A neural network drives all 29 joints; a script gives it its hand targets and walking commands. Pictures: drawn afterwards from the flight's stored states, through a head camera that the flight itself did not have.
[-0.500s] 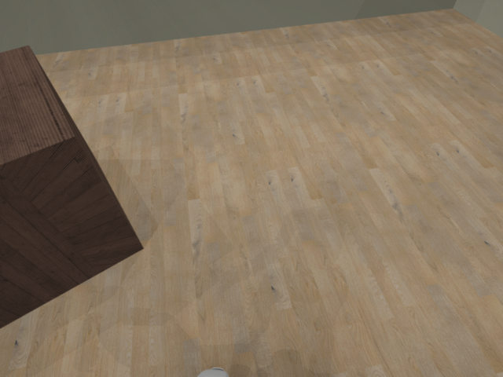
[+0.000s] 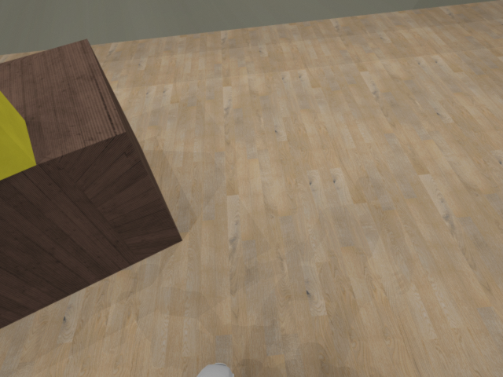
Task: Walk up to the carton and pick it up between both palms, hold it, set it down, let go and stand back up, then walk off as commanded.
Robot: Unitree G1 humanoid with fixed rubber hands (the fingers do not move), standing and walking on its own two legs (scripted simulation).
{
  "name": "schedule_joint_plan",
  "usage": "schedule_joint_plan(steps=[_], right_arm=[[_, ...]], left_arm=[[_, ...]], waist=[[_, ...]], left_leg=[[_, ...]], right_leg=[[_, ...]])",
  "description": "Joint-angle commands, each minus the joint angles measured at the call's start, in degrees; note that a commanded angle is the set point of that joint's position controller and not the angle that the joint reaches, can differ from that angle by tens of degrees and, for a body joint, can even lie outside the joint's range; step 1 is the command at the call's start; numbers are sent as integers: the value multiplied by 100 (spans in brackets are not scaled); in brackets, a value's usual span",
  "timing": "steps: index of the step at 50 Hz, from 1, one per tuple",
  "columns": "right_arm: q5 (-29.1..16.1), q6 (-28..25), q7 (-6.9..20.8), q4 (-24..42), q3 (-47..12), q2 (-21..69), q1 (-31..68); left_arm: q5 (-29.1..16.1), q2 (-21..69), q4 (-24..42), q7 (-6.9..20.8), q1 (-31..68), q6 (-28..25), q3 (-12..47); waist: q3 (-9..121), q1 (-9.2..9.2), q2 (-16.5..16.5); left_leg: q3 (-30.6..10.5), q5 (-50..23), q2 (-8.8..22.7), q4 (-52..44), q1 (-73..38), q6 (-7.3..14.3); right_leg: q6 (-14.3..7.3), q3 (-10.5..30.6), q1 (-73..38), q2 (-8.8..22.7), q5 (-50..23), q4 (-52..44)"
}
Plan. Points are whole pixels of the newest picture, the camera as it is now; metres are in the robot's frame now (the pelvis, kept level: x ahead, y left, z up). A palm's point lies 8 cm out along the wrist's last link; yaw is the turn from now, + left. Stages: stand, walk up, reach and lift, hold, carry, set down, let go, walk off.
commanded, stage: walk up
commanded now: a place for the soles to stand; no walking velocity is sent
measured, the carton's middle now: out of the picture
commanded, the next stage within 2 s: none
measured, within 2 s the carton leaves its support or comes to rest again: neither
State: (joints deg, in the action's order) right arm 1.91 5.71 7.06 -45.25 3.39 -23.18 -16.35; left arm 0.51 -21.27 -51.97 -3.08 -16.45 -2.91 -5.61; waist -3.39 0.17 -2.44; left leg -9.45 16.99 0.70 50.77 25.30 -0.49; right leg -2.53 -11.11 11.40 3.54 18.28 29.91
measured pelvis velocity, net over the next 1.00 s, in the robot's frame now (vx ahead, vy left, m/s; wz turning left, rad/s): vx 0.05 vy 0.16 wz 0.26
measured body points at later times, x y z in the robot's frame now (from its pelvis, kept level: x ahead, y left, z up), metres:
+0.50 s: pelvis +0.03 +0.06 -0.01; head +0.06 +0.04 +0.44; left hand +0.04 +0.40 -0.09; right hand +0.14 -0.23 -0.14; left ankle +0.04 +0.22 -0.70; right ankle +0.05 -0.02 -0.74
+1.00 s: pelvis +0.05 +0.16 -0.01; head +0.09 +0.16 +0.44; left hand +0.05 +0.50 -0.11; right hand +0.19 -0.13 -0.13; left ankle +0.09 +0.30 -0.74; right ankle +0.09 +0.07 -0.71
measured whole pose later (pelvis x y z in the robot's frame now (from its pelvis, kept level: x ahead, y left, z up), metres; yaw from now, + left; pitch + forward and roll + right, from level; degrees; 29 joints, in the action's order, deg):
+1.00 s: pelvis +0.05 +0.16 -0.01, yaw +15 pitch -1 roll -1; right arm 1.9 5.3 5.5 -45.1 3.5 -24.0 -16.0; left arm 0.5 -21.8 -51.7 -3.4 -13.6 -2.6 -5.4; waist -4.6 2.3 -2.6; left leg -8.3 12.9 -2.7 35.5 22.2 1.2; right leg 0.0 -9.9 22.9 3.8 30.2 49.9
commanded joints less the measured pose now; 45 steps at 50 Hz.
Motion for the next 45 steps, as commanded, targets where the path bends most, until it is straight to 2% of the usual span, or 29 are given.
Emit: schedule_joint_plan(steps=[1,4,6,7,8,9,10,11,12,14,16,18,19,20,21,22,23,25,26,28,31,35,38,39,40,41,42,43,45], right_arm=[[104,-133,-61,824,377,-840,532],[125,-174,-58,784,436,-897,309],[159,-147,-66,657,549,-1030,-217],[205,-130,-94,493,623,-1141,-644],[281,-129,-157,400,722,-1412,-1005],[270,-129,-208,567,782,-1854,-667],[148,-164,-164,732,753,-2058,-190],[133,-171,-167,822,716,-1957,136],[144,-162,-185,850,656,-1764,252],[240,-171,-184,899,560,-1438,142],[254,-186,-150,975,520,-1290,187],[209,-152,-126,1032,475,-1171,465],[176,-135,-112,1129,409,-993,677],[170,-132,-120,1164,308,-664,690],[234,-108,-156,968,317,-678,481],[206,-68,-152,708,446,-1203,289],[153,-70,-101,599,535,-1362,193],[117,-98,-31,495,539,-1228,54],[112,-123,-6,468,509,-1092,-32],[81,-145,-17,549,444,-985,79],[92,-147,-68,692,368,-908,375],[97,-206,-79,811,372,-896,567],[114,-208,-78,632,479,-1015,-73],[143,-198,-81,513,531,-1047,-385],[207,-191,-116,381,621,-1208,-783],[309,-174,-192,353,733,-1549,-1001],[216,-207,-249,462,779,-2117,-540],[102,-237,-242,544,770,-2234,-273],[118,-233,-291,683,676,-1892,87]], left_arm=[[-17,-1975,501,-84,-260,-135,-493],[-19,-2066,560,-63,4,-123,-503],[-28,-2131,612,-53,457,-73,-496],[5,-1975,607,-51,595,-37,-453],[-3,-1700,636,-39,646,16,-347],[-51,-1442,798,-27,654,52,-264],[-47,-1507,837,-65,565,50,-196],[-82,-1642,703,-66,337,5,-226],[-141,-1617,603,-48,106,-44,-230],[-145,-1556,481,-47,-66,-131,-277],[-140,-1414,348,-119,-370,-151,-312],[-180,-1290,227,-194,-692,-182,-314],[-131,-1496,158,-235,-903,-220,-360],[-25,-2012,70,-270,-1289,-235,-497],[70,-2499,282,-308,-673,-256,-586],[2,-2401,476,-283,7,-275,-548],[-36,-2223,520,-245,182,-290,-491],[-22,-1970,441,-237,98,-307,-457],[18,-1909,438,-222,-5,-315,-459],[11,-1885,419,-182,-285,-307,-452],[-12,-2034,421,-131,-555,-275,-481],[2,-2195,496,-118,-407,-251,-515],[-12,-2269,602,-88,243,-210,-505],[-35,-2183,602,-77,411,-167,-471],[-8,-1929,594,-71,417,-109,-392],[-30,-1628,621,-65,386,-37,-285],[-75,-1429,810,-72,589,3,-165],[-74,-1639,805,-104,702,11,-172],[-108,-1667,562,-103,181,-51,-217]], waist=[[610,-152,710],[694,53,731],[711,494,589],[771,751,169],[555,925,-613],[-65,768,-2023],[-265,489,-2012],[-331,286,-1573],[-231,125,-1237],[139,153,-1117],[560,84,-1141],[799,-144,-912],[821,-329,-500],[1002,-486,625],[580,-330,891],[133,-31,292],[-182,91,113],[-157,123,266],[-41,87,474],[90,-46,586],[384,-225,717],[583,-213,801],[726,301,928],[735,504,668],[810,690,96],[436,791,-941],[-208,684,-2032],[-339,596,-1623],[-188,235,-1167]], left_leg=[[900,157,417,-550,715,89],[986,42,407,-1082,30,264],[1142,-112,210,-1467,-884,442],[904,47,66,-1634,-1500,619],[181,396,-62,-1990,-1742,916],[-2259,586,706,-3335,-1327,1335],[-3591,1106,943,-4047,-731,1621],[-3295,1024,910,-3782,-676,1747],[-2607,519,691,-3382,-796,1655],[-2194,-428,420,-3065,-849,1476],[-2131,-1080,454,-2883,-914,1460],[-1807,-1090,258,-2549,-504,1226],[-1405,-478,-9,-2176,373,908],[-583,897,-583,-1195,1709,508],[-169,1101,-423,92,2111,206],[-259,780,-34,630,1789,108],[-173,463,53,782,1469,27],[-9,-60,54,832,1018,-13],[130,-108,77,831,1053,-26],[347,-48,196,581,1083,-65],[713,322,338,83,1153,-67],[765,303,504,-616,625,86],[1041,202,348,-1216,-545,298],[1156,-67,154,-1542,-1087,405],[812,145,-72,-1738,-1620,632],[-294,517,143,-2255,-1603,954],[-2754,625,833,-3547,-1340,1247],[-3294,962,919,-3884,-729,1359],[-2501,284,692,-3257,-928,1531]], right_leg=[[-650,270,-1780,1745,-3488,-251],[-584,203,-1169,1766,-2995,3],[-430,181,-229,1700,-1886,254],[-279,65,330,1394,-1230,994],[-124,-6,1055,904,-337,2084],[128,-126,2214,-232,1890,3098],[168,718,2330,-510,2249,3487],[134,933,2119,-375,2113,3548],[161,970,2002,-160,1903,3045],[160,914,1421,-245,1741,1855],[109,837,882,-416,1324,1085],[126,791,-272,-468,14,-343],[68,975,-1346,-192,-638,-822],[-226,2325,-2442,1138,288,-1323],[-665,3120,-1451,2827,1289,-1970],[-773,2879,-681,2900,1451,-1995],[-703,2318,-372,2536,1090,-1951],[-383,1330,-425,1705,108,-1674],[-362,1060,-704,1573,-670,-1435],[-394,721,-1143,1536,-1998,-1027],[-694,497,-1765,1804,-3388,-497],[-781,451,-1470,1998,-3200,-169],[-572,324,-430,1929,-2314,101],[-425,153,43,1696,-1625,460],[-257,29,584,1275,-764,1381],[-97,-55,1369,729,246,2551],[190,105,2752,-272,1960,3034],[179,738,2481,-326,1986,3398],[198,926,2162,-113,1654,3187]])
